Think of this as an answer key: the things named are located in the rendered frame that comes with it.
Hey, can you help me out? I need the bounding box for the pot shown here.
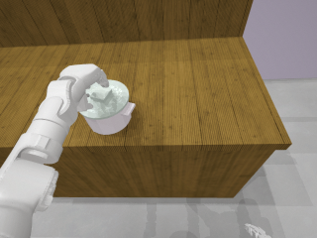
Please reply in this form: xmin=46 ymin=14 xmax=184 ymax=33
xmin=83 ymin=102 xmax=136 ymax=135

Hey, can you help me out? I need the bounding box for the lid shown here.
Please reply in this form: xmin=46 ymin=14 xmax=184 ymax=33
xmin=79 ymin=79 xmax=130 ymax=120

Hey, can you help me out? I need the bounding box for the knob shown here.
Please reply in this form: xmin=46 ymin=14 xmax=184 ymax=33
xmin=90 ymin=86 xmax=113 ymax=103

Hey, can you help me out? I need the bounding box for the left robot hand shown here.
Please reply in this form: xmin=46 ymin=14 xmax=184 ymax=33
xmin=59 ymin=63 xmax=110 ymax=112

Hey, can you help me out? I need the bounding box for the right robot hand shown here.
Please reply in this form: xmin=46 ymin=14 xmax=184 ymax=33
xmin=244 ymin=223 xmax=271 ymax=238

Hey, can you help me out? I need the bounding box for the robot left forearm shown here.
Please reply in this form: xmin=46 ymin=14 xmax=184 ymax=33
xmin=0 ymin=73 xmax=86 ymax=184

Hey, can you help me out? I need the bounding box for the robot left upper arm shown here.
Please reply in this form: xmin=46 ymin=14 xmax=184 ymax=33
xmin=0 ymin=158 xmax=59 ymax=238

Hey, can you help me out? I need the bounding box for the table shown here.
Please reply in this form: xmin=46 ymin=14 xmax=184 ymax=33
xmin=0 ymin=0 xmax=292 ymax=198

